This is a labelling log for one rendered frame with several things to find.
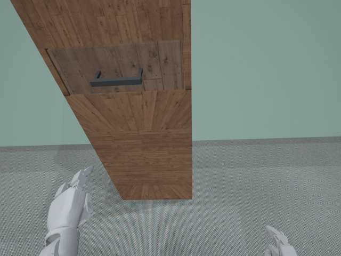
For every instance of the left robot forearm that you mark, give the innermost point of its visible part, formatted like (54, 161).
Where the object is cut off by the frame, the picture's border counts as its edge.
(63, 241)

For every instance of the robot left hand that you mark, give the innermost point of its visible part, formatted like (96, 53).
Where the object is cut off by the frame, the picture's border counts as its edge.
(72, 206)

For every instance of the robot right hand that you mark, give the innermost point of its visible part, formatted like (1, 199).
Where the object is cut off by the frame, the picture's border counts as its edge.
(281, 242)

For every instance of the handle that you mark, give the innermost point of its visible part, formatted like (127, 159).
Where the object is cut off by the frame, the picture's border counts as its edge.
(116, 81)

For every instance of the cabinet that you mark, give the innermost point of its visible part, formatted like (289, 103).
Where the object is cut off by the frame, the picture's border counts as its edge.
(142, 138)

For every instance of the drawer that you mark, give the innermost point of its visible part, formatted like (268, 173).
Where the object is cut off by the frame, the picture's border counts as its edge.
(161, 61)

